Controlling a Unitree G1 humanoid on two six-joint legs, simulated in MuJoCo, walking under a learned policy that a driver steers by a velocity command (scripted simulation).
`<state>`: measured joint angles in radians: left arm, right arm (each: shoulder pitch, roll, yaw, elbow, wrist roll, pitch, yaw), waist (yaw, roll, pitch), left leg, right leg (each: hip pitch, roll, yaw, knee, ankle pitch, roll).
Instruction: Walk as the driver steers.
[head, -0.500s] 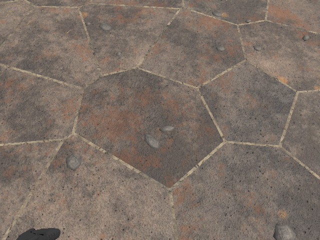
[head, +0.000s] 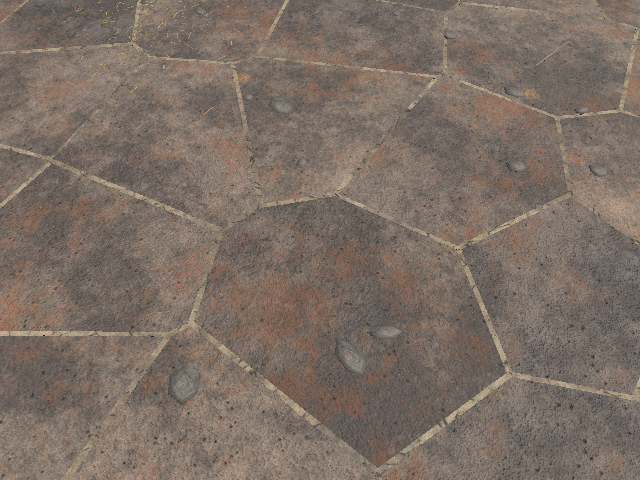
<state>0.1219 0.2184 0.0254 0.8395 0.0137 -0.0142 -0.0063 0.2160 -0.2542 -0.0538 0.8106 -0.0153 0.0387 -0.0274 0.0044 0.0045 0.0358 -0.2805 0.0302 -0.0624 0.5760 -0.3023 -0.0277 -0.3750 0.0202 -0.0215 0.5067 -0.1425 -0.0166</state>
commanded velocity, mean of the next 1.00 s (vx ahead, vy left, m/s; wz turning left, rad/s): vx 0.11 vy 0.00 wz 0.02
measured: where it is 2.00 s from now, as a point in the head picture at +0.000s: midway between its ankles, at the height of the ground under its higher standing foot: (323, 408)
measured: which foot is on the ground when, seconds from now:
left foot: down 0.00-0.86, up 0.88-1.00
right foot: down 0.00-1.00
